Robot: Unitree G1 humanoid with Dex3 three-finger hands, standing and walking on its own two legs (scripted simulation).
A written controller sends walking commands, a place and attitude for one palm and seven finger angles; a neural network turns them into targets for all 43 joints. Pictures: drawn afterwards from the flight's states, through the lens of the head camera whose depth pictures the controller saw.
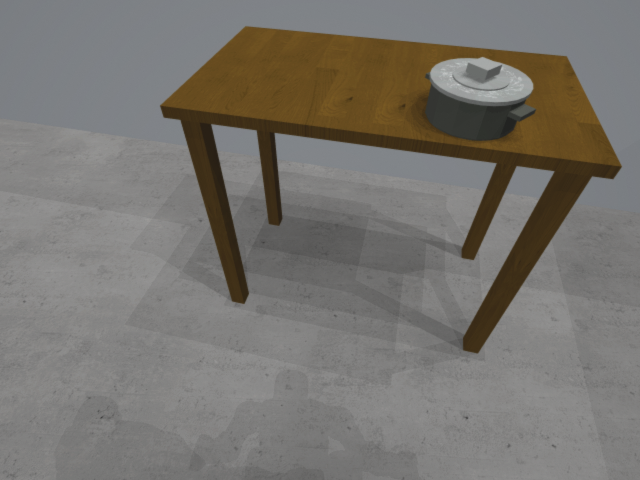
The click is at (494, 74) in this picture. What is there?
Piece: lid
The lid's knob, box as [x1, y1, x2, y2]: [466, 57, 501, 79]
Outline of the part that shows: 466,68 466,72 486,79 497,74 499,72 501,64 481,57 468,62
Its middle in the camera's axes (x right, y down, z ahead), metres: +0.33 -0.34 +0.78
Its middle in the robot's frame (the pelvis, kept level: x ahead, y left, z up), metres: +0.84 -0.29 +0.15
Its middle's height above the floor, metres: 0.93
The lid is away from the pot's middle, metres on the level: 0.00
